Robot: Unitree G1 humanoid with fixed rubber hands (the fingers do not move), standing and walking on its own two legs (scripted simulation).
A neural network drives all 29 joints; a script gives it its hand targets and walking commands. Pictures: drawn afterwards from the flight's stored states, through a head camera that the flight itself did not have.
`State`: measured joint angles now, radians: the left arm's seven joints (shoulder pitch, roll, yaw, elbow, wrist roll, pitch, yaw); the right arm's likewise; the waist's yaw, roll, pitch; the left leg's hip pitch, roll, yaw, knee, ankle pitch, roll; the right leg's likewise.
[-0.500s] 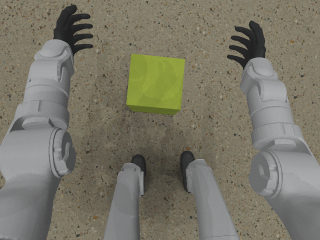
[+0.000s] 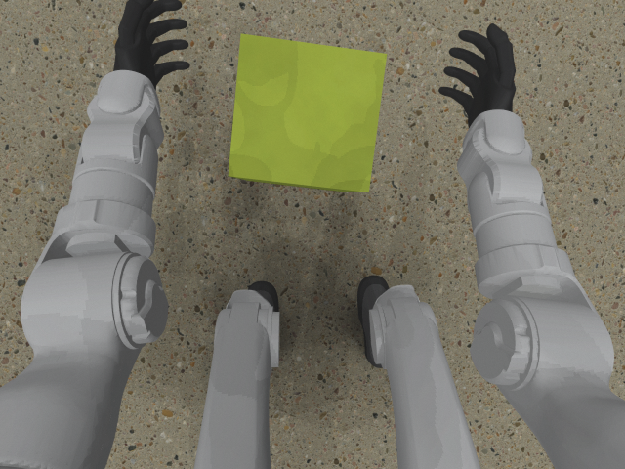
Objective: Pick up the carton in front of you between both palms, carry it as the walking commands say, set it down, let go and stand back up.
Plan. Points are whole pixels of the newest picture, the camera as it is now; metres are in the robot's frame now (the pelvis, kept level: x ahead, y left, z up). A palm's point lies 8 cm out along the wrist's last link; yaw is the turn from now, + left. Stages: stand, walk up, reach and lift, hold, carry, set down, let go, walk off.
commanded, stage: reach and lift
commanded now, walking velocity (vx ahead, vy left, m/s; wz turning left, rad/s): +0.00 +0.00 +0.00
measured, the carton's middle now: (304, 129) +0.51 +0.03 -0.43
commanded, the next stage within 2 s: none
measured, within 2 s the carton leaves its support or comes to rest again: leaves its support in 1.34 s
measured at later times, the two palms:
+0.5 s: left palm (193, 113) +0.52 +0.21 -0.35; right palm (424, 135) +0.49 -0.16 -0.35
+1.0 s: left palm (211, 112) +0.52 +0.18 -0.36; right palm (412, 132) +0.50 -0.14 -0.35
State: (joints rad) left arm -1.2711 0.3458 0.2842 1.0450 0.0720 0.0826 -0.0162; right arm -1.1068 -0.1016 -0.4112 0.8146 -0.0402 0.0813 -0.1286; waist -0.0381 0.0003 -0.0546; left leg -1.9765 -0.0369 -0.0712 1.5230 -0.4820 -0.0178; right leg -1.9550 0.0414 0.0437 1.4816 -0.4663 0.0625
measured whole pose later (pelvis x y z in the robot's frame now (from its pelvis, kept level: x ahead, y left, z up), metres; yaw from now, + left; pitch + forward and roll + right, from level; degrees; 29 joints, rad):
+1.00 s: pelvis -0.05 +0.00 -0.18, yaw +0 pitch +37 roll -3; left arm -1.63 0.47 -0.06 1.26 -0.22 0.06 0.04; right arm -1.50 -0.22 -0.17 1.10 0.21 0.05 -0.17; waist -0.03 -0.03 0.42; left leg -2.26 -0.02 -0.06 2.20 -0.57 -0.02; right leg -2.24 0.05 0.02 2.15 -0.55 0.07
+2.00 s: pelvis -0.05 -0.01 -0.06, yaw +3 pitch +43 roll -2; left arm -1.16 0.08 0.41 0.78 0.24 0.39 0.01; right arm -1.06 0.05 -0.55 0.62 -0.21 0.39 -0.08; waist -0.02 -0.02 -0.13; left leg -2.03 -0.10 -0.10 1.75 -0.47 -0.06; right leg -2.02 0.12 0.10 1.74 -0.48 0.10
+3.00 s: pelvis +0.05 -0.01 +0.20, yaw +5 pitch +11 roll +0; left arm -0.32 -0.12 0.29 0.51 0.21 0.42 0.03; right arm -0.31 0.16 -0.30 0.48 -0.20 0.41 -0.05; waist 0.00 -0.01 -0.15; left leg -0.58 -0.06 -0.14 0.69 -0.31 -0.03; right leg -0.57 0.06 0.14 0.70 -0.32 0.02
